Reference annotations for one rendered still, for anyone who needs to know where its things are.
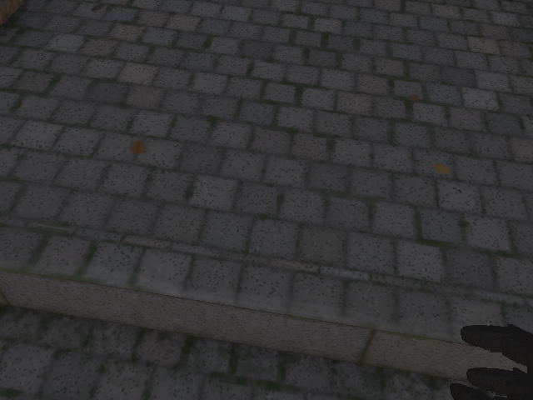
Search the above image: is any right robot hand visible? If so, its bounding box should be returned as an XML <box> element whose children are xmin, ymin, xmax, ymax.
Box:
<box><xmin>450</xmin><ymin>324</ymin><xmax>533</xmax><ymax>400</ymax></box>

